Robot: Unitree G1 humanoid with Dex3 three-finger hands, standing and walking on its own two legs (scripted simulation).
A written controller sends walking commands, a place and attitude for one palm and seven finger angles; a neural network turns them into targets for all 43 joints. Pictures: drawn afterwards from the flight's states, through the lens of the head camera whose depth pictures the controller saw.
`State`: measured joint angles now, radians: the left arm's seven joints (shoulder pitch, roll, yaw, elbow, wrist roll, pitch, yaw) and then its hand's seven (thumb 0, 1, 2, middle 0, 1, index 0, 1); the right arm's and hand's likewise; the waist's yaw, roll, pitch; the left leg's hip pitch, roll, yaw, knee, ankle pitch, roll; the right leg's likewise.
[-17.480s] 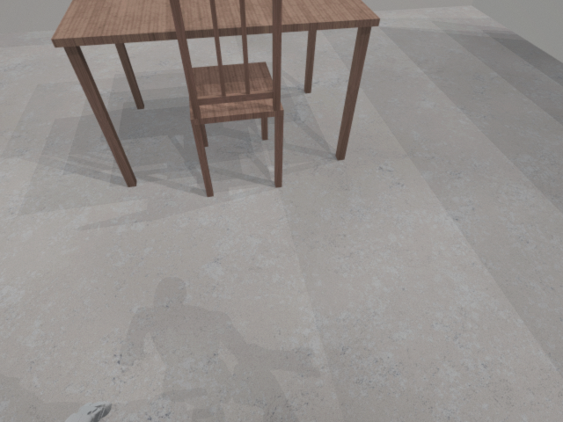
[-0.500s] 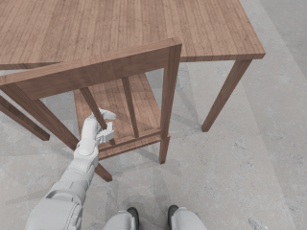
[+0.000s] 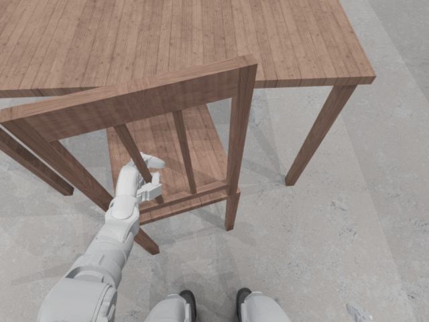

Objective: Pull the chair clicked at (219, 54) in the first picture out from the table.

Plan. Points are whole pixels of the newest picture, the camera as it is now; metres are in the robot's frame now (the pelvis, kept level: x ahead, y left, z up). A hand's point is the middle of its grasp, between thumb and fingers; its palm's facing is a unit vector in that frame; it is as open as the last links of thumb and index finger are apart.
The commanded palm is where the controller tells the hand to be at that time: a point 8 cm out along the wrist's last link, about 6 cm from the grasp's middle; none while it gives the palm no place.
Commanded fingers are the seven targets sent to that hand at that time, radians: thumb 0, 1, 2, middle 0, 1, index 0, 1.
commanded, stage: step backward, pulling the chair out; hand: left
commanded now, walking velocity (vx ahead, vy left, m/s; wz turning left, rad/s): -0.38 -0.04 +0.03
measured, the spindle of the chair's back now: (144, 171) +0.41 +0.15 -0.04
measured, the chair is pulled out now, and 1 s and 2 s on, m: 0.12 0.12 0.19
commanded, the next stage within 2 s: none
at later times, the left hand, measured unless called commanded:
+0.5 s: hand (157, 186) +0.38 +0.12 -0.06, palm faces +0.00 -0.98 -0.20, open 4.8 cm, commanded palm +0.37 +0.18 -0.05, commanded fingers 0.00 0.90 0.90 -0.50 -1.45 -0.50 -1.45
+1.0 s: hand (157, 187) +0.38 +0.12 -0.06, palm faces +0.02 -0.98 -0.19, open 4.8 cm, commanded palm +0.36 +0.18 -0.05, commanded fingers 0.00 0.90 0.90 -0.50 -1.45 -0.50 -1.45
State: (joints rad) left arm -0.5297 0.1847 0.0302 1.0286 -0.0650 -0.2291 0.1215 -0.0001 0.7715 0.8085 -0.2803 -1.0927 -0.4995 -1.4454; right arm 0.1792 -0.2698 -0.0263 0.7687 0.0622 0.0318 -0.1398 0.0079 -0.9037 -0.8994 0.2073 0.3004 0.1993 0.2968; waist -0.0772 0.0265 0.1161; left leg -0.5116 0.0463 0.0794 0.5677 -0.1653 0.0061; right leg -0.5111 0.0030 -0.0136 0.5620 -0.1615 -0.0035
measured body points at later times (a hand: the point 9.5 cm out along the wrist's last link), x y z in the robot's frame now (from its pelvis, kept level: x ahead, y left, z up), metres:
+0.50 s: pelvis +0.00 +0.00 +0.00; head +0.10 -0.01 +0.44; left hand +0.37 +0.17 -0.04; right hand +0.08 -0.27 -0.14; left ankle +0.07 +0.12 -0.73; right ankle +0.07 -0.11 -0.73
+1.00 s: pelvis +0.00 -0.01 +0.00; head +0.10 -0.02 +0.44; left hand +0.37 +0.17 -0.04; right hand +0.09 -0.27 -0.14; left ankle +0.07 +0.12 -0.73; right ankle +0.07 -0.12 -0.72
